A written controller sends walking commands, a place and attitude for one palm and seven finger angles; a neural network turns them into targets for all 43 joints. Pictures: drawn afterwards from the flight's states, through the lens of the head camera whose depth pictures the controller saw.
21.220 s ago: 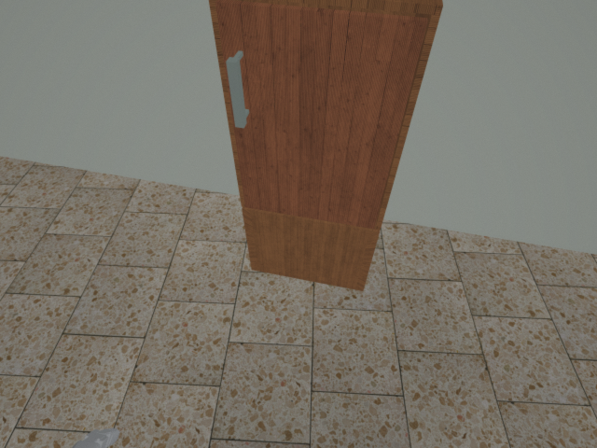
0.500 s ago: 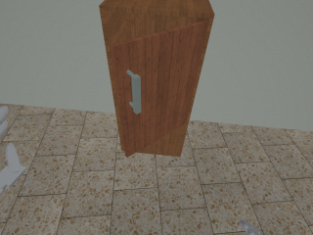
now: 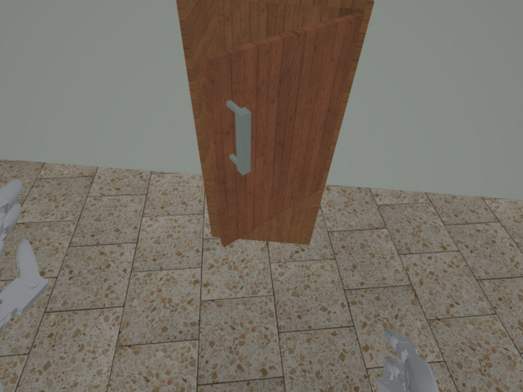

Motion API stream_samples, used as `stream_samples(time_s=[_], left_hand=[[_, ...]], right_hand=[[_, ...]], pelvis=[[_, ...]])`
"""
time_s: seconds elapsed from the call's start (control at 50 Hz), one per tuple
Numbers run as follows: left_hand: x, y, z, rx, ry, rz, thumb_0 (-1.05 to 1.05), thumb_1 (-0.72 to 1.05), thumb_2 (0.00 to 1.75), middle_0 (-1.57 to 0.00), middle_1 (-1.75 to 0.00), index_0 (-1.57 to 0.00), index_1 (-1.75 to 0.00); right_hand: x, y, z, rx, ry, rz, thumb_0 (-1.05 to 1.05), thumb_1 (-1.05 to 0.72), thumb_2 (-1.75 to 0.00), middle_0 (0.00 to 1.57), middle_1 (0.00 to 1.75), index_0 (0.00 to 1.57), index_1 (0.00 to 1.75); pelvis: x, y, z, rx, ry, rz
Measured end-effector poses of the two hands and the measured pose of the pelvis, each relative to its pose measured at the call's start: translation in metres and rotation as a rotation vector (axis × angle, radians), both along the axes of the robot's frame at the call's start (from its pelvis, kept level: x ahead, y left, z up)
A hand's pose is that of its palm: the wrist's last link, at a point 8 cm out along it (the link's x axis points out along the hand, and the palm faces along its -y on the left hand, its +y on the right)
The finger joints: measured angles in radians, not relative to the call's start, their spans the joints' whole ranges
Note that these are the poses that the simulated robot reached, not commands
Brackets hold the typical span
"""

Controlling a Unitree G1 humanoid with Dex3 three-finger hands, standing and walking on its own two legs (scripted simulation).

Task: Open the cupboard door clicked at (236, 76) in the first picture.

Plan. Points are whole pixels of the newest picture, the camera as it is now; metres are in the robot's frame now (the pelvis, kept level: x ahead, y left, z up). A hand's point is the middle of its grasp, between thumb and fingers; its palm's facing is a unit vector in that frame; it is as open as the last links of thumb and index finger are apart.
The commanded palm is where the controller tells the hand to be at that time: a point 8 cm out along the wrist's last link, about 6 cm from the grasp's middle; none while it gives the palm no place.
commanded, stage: stop stepping back and stand still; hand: left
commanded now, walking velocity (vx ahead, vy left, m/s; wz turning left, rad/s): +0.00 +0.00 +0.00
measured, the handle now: (237, 138) +0.59 +0.09 +0.05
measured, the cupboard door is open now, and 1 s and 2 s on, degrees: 42 42 42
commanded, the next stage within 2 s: let the arm hang, fingers relaxed in 0.24 s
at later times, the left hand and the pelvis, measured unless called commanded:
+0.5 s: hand (95, 368) +0.16 +0.27 -0.06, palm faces +0.10 -0.89 -0.44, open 7.4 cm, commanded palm none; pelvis -0.01 +0.01 -0.01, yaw +2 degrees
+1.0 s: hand out of the picture -0.05 +0.20 -0.17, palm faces +0.07 -0.96 -0.28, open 7.4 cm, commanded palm none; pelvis -0.01 -0.01 +0.00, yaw +3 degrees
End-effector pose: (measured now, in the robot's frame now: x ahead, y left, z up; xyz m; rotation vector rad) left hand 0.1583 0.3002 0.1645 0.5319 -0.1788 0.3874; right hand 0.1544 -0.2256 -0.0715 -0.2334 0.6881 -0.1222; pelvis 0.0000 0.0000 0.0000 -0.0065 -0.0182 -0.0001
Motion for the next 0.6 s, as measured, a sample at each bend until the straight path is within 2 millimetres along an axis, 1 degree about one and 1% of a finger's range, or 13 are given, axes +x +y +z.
stream_samples(time_s=[0.16, 0.34, 0.36, 0.38, 0.4, 0.44, 0.46, 0.5, 0.54, 0.56, 0.6], left_hand=[[0.000, 0.007, 0.002, 0.009, 0.003, 0.003, 0.02, 0.89, 0.90, -0.22, -0.30, -0.21, -0.30], [-0.002, 0.007, 0.007, 0.028, 0.008, -0.010, 0.02, 0.89, 0.90, -0.22, -0.30, -0.21, -0.30], [0.000, 0.008, -0.001, 0.033, 0.032, -0.020, 0.02, 0.89, 0.90, -0.21, -0.30, -0.21, -0.30], [0.004, 0.011, -0.018, 0.017, 0.100, -0.022, 0.01, 0.89, 0.90, -0.21, -0.30, -0.20, -0.30], [0.009, 0.015, -0.042, -0.019, 0.201, -0.011, 0.01, 0.89, 0.90, -0.21, -0.30, -0.20, -0.30], [0.009, 0.019, -0.102, -0.119, 0.445, 0.035, 0.01, 0.89, 0.90, -0.21, -0.30, -0.20, -0.30], [0.004, 0.017, -0.134, -0.171, 0.573, 0.060, 0.01, 0.90, 0.90, -0.20, -0.30, -0.20, -0.30], [-0.017, 0.006, -0.192, -0.266, 0.817, 0.094, 0.01, 0.90, 0.90, -0.20, -0.30, -0.20, -0.30], [-0.047, -0.014, -0.240, -0.350, 1.028, 0.104, 0.01, 0.90, 0.90, -0.20, -0.30, -0.19, -0.30], [-0.063, -0.026, -0.259, -0.390, 1.119, 0.103, 0.01, 0.90, 0.90, -0.20, -0.30, -0.19, -0.30], [-0.098, -0.050, -0.287, -0.466, 1.275, 0.100, 0.01, 0.91, 0.90, -0.20, -0.30, -0.19, -0.30]], right_hand=[[0.001, 0.003, 0.004, -0.016, 0.005, 0.000, 0.02, -0.91, -0.90, 0.21, 0.30, 0.20, 0.30], [0.000, 0.007, 0.001, -0.005, 0.011, -0.002, 0.02, -0.91, -0.90, 0.21, 0.30, 0.20, 0.30], [0.000, 0.007, -0.002, 0.006, 0.012, 0.013, 0.01, -0.90, -0.90, 0.21, 0.30, 0.20, 0.30], [0.000, 0.005, -0.009, 0.017, 0.035, 0.034, 0.01, -0.90, -0.90, 0.21, 0.30, 0.20, 0.30], [-0.001, 0.003, -0.018, 0.024, 0.071, 0.048, 0.01, -0.90, -0.90, 0.21, 0.30, 0.20, 0.30], [-0.005, -0.003, -0.035, 0.031, 0.146, 0.054, 0.01, -0.90, -0.90, 0.21, 0.30, 0.20, 0.30], [-0.010, -0.007, -0.041, 0.033, 0.178, 0.049, 0.01, -0.90, -0.90, 0.21, 0.30, 0.20, 0.30], [-0.022, -0.013, -0.049, 0.034, 0.235, 0.029, 0.01, -0.91, -0.90, 0.21, 0.30, 0.20, 0.30], [-0.039, -0.021, -0.054, 0.026, 0.297, 0.007, 0.01, -0.91, -0.90, 0.21, 0.30, 0.20, 0.30], [-0.050, -0.024, -0.055, 0.018, 0.332, -0.004, 0.01, -0.91, -0.90, 0.21, 0.30, 0.20, 0.30], [-0.072, -0.031, -0.057, 0.002, 0.413, -0.026, 0.01, -0.91, -0.90, 0.21, 0.30, 0.20, 0.30]], pelvis=[[-0.002, 0.006, 0.002, -0.002, 0.003, 0.006], [-0.003, 0.008, 0.003, -0.002, 0.004, 0.011], [-0.004, 0.009, 0.002, -0.005, 0.012, 0.023], [-0.005, 0.010, 0.000, -0.006, 0.020, 0.035], [-0.007, 0.011, -0.002, -0.004, 0.025, 0.042], [-0.010, 0.012, -0.005, 0.001, 0.027, 0.047], [-0.011, 0.011, -0.006, 0.003, 0.025, 0.047], [-0.013, 0.009, -0.008, 0.008, 0.018, 0.043], [-0.014, 0.006, -0.008, 0.010, 0.011, 0.040], [-0.015, 0.005, -0.008, 0.010, 0.007, 0.038], [-0.016, 0.002, -0.006, 0.010, 0.003, 0.036]])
